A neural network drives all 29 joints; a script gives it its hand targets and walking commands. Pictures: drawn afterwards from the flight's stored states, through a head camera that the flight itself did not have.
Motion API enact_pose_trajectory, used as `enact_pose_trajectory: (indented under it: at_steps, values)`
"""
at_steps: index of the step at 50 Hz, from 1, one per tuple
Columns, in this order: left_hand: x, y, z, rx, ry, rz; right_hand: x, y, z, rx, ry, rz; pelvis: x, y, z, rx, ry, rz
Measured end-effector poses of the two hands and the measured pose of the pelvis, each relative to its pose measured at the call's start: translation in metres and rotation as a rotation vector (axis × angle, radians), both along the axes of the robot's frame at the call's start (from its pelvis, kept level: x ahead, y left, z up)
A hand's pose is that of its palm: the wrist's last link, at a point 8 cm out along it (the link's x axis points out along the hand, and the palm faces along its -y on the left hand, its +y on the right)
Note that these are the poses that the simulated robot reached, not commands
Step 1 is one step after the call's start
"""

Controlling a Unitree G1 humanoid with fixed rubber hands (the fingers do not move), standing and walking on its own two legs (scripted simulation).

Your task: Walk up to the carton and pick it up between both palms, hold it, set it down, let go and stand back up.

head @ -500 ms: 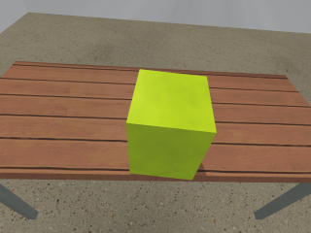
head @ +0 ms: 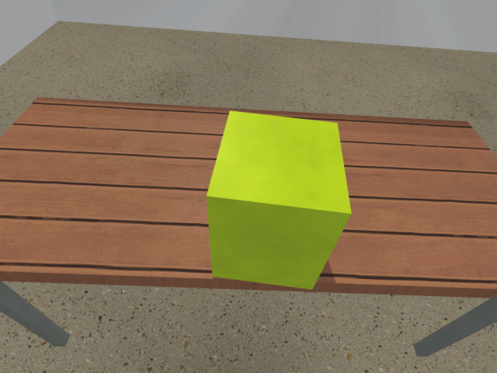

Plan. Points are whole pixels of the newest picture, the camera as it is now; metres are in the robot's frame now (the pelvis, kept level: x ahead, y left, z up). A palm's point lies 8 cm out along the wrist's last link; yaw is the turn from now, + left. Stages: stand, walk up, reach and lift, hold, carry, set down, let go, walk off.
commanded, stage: walk up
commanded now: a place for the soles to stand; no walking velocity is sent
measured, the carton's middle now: (272, 202) +0.42 -0.05 +0.03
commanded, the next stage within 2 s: reach and lift in 0.22 s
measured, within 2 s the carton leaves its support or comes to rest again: neither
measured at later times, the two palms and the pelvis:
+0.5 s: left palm (116, 349) +0.20 +0.22 -0.12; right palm out of the picture +0.15 -0.27 -0.12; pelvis -0.03 -0.02 -0.03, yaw -6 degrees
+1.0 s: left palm (113, 364) +0.17 +0.21 -0.09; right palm out of the picture +0.12 -0.25 -0.08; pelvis -0.02 -0.02 +0.00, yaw -8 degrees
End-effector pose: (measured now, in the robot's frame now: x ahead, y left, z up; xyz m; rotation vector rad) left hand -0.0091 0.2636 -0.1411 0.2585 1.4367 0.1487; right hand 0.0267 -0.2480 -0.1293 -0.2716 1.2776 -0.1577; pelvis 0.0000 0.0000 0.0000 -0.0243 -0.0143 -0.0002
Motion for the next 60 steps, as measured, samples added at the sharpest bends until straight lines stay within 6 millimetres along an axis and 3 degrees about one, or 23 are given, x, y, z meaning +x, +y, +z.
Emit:
enact_pose_trajectory:
  at_steps: [13,15,19,22,24,26,29,32,36,40,45,54,60]
  values:
    - [0.002,-0.004,-0.004,0.008,-0.004,0.022,0.008,-0.009,-0.003,-0.011,-0.006,0.019,-0.002,-0.007,-0.005,-0.002,0.004,0.017]
    - [0.027,0.004,-0.008,0.038,0.017,0.004,0.025,-0.014,-0.01,-0.004,-0.039,-0.009,-0.01,-0.011,-0.014,0.012,0.036,-0.012]
    - [0.127,0.01,-0.01,0.084,-0.081,-0.013,0.089,-0.015,-0.015,0.051,-0.168,-0.01,-0.027,-0.017,-0.035,0.03,0.051,-0.056]
    - [0.192,-0.012,0.007,0.061,-0.191,-0.038,0.121,-0.014,-0.008,0.087,-0.235,0.009,-0.032,-0.019,-0.039,0.032,0.046,-0.079]
    - [0.21,-0.032,0.019,0.026,-0.23,-0.056,0.126,-0.016,0.002,0.099,-0.265,0.003,-0.032,-0.02,-0.035,0.029,0.02,-0.091]
    - [0.209,-0.049,0.029,-0.006,-0.238,-0.066,0.119,-0.024,0.014,0.097,-0.291,-0.016,-0.03,-0.022,-0.025,0.032,-0.004,-0.105]
    - [0.186,-0.058,0.034,-0.016,-0.209,-0.06,0.095,-0.043,0.027,0.059,-0.302,-0.031,-0.025,-0.026,-0.015,0.042,-0.011,-0.121]
    - [0.159,-0.05,0.031,0.002,-0.189,-0.027,0.075,-0.056,0.033,0.018,-0.3,-0.014,-0.024,-0.031,-0.011,0.045,0.005,-0.133]
    - [0.143,-0.035,0.03,0.027,-0.217,0.003,0.073,-0.047,0.037,0.016,-0.329,0.002,-0.03,-0.037,-0.01,0.047,0.037,-0.143]
    - [0.159,-0.032,0.037,0.022,-0.298,-0.026,0.088,-0.02,0.037,0.061,-0.377,-0.017,-0.033,-0.038,-0.012,0.043,0.052,-0.131]
    - [0.182,-0.047,0.05,-0.031,-0.368,-0.092,0.101,0.004,0.041,0.102,-0.441,-0.047,-0.028,-0.031,-0.008,0.039,0.031,-0.128]
    - [0.178,-0.049,0.057,-0.065,-0.412,-0.097,0.095,-0.011,0.059,0.047,-0.477,-0.032,-0.008,-0.014,0.005,0.036,0.004,-0.151]
    - [0.185,-0.051,0.062,-0.088,-0.503,-0.1,0.106,-0.011,0.071,0.051,-0.531,-0.012,0.0,-0.007,0.008,0.031,0.015,-0.154]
